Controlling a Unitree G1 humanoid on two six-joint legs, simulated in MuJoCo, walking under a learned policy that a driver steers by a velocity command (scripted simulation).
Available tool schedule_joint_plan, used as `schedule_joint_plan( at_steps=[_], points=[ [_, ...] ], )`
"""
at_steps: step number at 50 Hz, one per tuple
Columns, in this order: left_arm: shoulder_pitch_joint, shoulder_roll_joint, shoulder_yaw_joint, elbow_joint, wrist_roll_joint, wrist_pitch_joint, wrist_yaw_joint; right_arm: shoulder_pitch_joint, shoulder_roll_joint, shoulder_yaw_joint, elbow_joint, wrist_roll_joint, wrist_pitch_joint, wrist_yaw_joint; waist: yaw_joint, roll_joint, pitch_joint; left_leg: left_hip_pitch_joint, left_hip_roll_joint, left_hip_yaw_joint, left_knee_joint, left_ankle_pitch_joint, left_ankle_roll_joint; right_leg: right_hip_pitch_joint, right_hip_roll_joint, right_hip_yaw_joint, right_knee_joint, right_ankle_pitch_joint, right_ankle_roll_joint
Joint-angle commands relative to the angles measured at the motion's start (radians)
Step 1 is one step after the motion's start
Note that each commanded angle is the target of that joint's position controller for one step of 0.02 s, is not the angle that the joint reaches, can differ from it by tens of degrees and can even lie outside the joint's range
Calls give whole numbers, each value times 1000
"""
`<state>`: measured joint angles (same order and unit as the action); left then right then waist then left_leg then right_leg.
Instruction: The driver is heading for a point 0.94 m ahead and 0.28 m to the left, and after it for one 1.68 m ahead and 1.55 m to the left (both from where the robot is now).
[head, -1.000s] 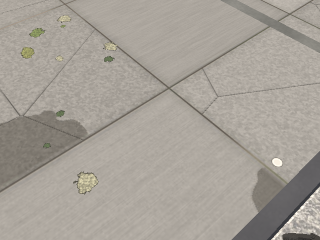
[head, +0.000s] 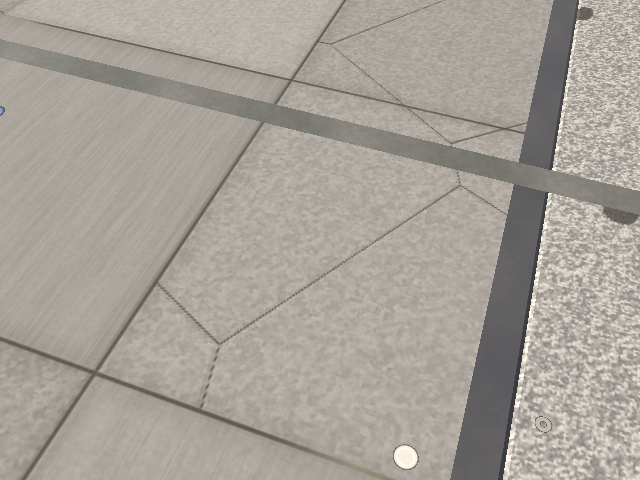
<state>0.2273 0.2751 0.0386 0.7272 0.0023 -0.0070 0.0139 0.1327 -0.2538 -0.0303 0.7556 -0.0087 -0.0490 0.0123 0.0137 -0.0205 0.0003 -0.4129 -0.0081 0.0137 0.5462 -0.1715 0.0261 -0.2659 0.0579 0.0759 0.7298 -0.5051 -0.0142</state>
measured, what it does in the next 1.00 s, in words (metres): walks ahead: right foot, then left foot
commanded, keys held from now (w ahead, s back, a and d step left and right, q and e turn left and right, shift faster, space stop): w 0.84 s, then no key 0.16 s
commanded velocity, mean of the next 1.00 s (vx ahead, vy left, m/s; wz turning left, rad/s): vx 0.41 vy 0.00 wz -0.03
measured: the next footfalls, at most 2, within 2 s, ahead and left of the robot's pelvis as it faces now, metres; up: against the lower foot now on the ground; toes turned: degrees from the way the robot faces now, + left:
right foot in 0.26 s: +0.11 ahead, -0.14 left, +0.00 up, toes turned +0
left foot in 0.72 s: +0.43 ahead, +0.11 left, +0.00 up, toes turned +2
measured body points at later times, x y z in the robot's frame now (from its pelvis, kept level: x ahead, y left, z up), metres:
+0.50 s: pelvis +0.14 -0.04 +0.02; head +0.15 -0.07 +0.47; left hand +0.13 +0.23 -0.09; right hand +0.32 -0.30 -0.09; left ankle +0.25 +0.13 -0.66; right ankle +0.07 -0.14 -0.73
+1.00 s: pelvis +0.40 +0.02 +0.02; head +0.43 +0.02 +0.47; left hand +0.55 +0.29 -0.09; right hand +0.46 -0.25 -0.11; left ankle +0.39 +0.11 -0.73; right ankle +0.52 -0.14 -0.66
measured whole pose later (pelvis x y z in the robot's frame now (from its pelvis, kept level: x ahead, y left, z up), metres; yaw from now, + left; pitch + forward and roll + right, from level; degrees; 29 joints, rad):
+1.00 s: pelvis +0.40 +0.02 +0.02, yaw +1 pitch +1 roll +1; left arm 0.17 0.29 0.06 0.77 0.00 -0.07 0.02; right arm 0.28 -0.26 -0.05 0.86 -0.01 -0.08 0.02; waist -0.04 -0.03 0.04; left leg -0.15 -0.07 0.04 0.28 -0.16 0.07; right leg -0.65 -0.11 0.04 0.88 -0.15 0.02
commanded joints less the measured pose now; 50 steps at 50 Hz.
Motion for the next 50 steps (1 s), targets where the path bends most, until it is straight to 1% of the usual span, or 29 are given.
schedule_joint_plan(
  at_steps=[1,3,6,10,12,13,14,15,16,17,19,22,25,27,30,33,34,35,36,37,38,39,40,41,42,43,46,48,50],
  points=[
    [-33,149,45,-85,-19,8,-3,163,-222,-61,-12,6,5,-11,-79,192,-57,334,365,-608,-341,-513,243,-378,-57,-4,286,-104,18],
    [-25,131,46,-76,-13,-6,-6,93,-203,-58,-28,5,-3,-22,-41,181,-31,235,309,-489,-364,-441,188,-344,-91,-14,269,-18,3],
    [13,61,29,-37,-4,-32,-9,20,-184,-57,-43,19,2,-24,-9,188,-52,103,202,-270,-382,-264,145,-132,-73,-84,66,88,-7],
    [35,56,28,-13,-8,-47,-17,50,-194,-64,-24,39,14,-16,2,169,-72,68,199,-211,-330,-270,155,35,-43,-134,-193,278,-10],
    [94,66,35,10,-8,-46,-15,59,-164,-53,-18,35,18,-13,33,149,-67,-17,179,-200,-266,-370,121,150,-35,-136,-243,256,-27],
    [155,87,42,21,-11,-48,-10,39,-115,-37,-27,27,14,-10,62,106,-58,-101,142,-167,-159,-385,81,224,-100,-48,-294,185,-52],
    [246,154,55,30,-5,-49,1,5,-21,-11,-50,9,4,-2,85,-102,-61,-242,44,-43,171,-349,6,303,-309,247,-446,-9,-114],
    [264,270,83,34,10,-51,-9,-25,-68,-23,-104,32,-15,-7,83,-272,28,-465,-10,-15,350,-379,9,279,-452,573,-592,-294,-248],
    [224,217,70,24,8,-67,-11,-35,-144,-44,-99,44,-29,-12,69,-188,89,-527,59,-87,465,-313,19,250,-452,597,-601,-326,-268],
    [184,164,54,18,2,-80,-11,-9,-160,-51,-83,44,-36,-7,41,-157,97,-553,78,-103,487,-211,27,263,-411,512,-585,-232,-238],
    [143,138,44,12,-6,-86,-14,6,-142,-52,-58,17,-42,-2,23,-101,74,-516,104,-91,449,-78,13,269,-342,348,-584,14,-192],
    [170,110,35,30,-1,-82,-7,-35,-92,-41,-61,15,-41,9,28,-84,46,-425,98,-44,357,77,-25,243,-278,172,-599,305,-174],
    [204,118,38,55,-7,-76,0,-119,-52,-25,-87,21,-39,18,54,-86,54,-323,73,-11,181,183,-45,206,-242,61,-598,434,-161],
    [233,134,42,72,-10,-71,3,-181,-44,-19,-108,27,-41,28,74,-84,69,-271,56,3,88,221,-46,200,-248,36,-593,451,-161],
    [261,148,47,98,-19,-64,1,-239,-56,-17,-135,34,-45,43,82,-86,98,-245,48,1,14,201,-21,241,-290,44,-573,472,-162],
    [249,166,56,115,-23,-54,4,-218,-92,-26,-141,32,-51,52,42,-95,84,-177,33,6,-34,121,28,318,-325,43,-505,653,-139],
    [235,178,60,115,-22,-50,5,-162,-115,-36,-129,27,-52,49,5,-106,41,-81,6,29,-44,96,49,331,-315,24,-431,841,-126],
    [224,176,58,115,-21,-45,7,-32,-149,-57,-90,23,-50,41,-65,-98,-44,105,-25,56,-61,108,78,308,-278,-15,-282,1012,-104],
    [218,157,49,102,-10,-44,10,144,-197,-77,-45,20,-46,28,-141,-75,-170,397,42,-9,-19,139,120,160,-238,-44,-62,949,-72],
    [309,55,19,71,-2,-59,6,277,-292,-98,-24,-5,-38,19,-131,151,-348,813,311,-427,-30,18,255,-230,-101,-93,342,533,-4],
    [326,39,8,90,-10,-84,0,301,-249,-84,-6,13,-33,24,-128,298,-455,872,410,-774,-210,-126,324,-382,-10,33,546,-49,10],
    [231,134,37,68,-41,-98,-8,228,-193,-65,-9,21,-30,20,-127,219,-281,751,373,-662,-241,-205,276,-492,-77,62,624,-20,0],
    [144,144,38,46,-49,-106,-10,167,-163,-56,-17,22,-28,15,-107,149,-157,594,333,-513,-258,-160,242,-502,-127,23,599,63,-12],
    [101,130,38,38,-35,-107,-5,108,-143,-50,-18,12,-31,17,-71,80,-74,439,291,-416,-294,-78,224,-467,-164,1,531,139,-13],
    [103,123,44,43,-21,-97,0,69,-113,-42,-23,1,-38,20,-34,90,-41,338,252,-345,-323,6,210,-406,-195,7,472,189,-14],
    [127,101,42,54,-17,-84,1,42,-105,-40,-23,-6,-42,22,-5,108,-24,266,236,-297,-349,128,213,-346,-200,6,449,210,-6],
    [140,63,37,54,-2,-58,10,36,-123,-44,7,-3,-59,20,36,89,-7,174,222,-150,-350,572,232,-288,-185,-22,340,238,34],
    [77,43,28,34,9,-60,9,37,-138,-47,23,-1,-54,7,29,88,-7,161,186,-67,-339,667,211,-269,-176,-40,182,356,46],
    [-4,25,17,22,7,-67,-1,63,-148,-47,37,1,-42,-2,-6,90,-17,161,150,-17,-333,638,182,-209,-146,-64,8,508,39]
  ],
)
